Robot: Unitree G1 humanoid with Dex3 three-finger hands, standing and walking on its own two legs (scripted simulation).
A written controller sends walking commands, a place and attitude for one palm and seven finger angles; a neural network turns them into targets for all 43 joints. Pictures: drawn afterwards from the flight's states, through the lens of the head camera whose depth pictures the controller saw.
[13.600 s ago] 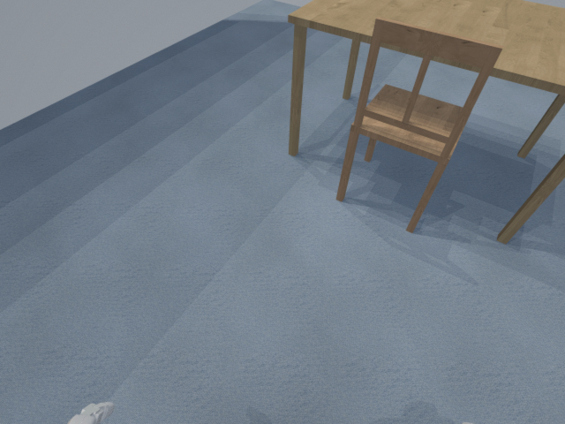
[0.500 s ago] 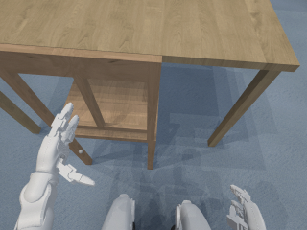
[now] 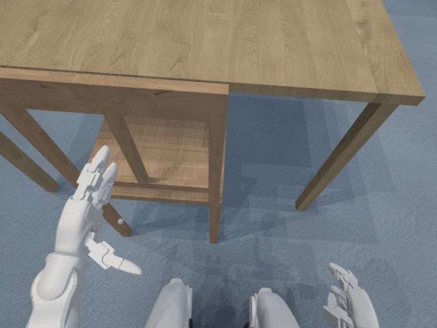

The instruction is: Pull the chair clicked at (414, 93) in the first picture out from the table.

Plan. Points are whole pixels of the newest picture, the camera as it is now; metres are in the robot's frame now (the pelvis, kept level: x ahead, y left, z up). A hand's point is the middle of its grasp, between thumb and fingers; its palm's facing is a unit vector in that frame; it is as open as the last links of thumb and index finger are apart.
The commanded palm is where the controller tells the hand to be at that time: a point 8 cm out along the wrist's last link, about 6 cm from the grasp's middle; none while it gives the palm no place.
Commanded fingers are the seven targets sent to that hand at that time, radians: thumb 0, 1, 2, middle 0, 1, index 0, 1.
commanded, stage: aim the fingers beside a spindle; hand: left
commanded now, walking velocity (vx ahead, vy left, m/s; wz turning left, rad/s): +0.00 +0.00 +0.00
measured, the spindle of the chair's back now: (130, 152) +0.44 +0.20 +0.00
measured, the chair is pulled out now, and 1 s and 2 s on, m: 0.00 0.00 0.00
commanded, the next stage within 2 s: none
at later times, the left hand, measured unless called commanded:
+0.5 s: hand (116, 219) +0.30 +0.19 +0.01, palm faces -0.03 -1.00 -0.04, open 16.9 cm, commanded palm +0.27 +0.24 +0.03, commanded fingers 0.00 -0.50 0.30 -0.06 -0.08 -0.06 -0.08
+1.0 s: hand (118, 215) +0.29 +0.18 +0.05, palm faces -0.06 -0.99 -0.08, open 16.9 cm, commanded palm +0.28 +0.24 +0.03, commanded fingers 0.00 -0.50 0.30 -0.06 -0.08 -0.06 -0.08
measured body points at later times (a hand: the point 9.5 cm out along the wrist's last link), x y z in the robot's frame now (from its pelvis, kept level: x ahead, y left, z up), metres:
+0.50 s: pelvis +0.00 +0.00 +0.00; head +0.10 +0.01 +0.43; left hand +0.29 +0.25 +0.02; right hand +0.17 -0.25 -0.10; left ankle +0.03 +0.12 -0.62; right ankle +0.01 -0.12 -0.62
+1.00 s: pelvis +0.00 +0.00 +0.00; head +0.11 +0.01 +0.44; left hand +0.29 +0.23 +0.06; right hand +0.17 -0.25 -0.09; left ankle +0.03 +0.12 -0.62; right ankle +0.01 -0.12 -0.62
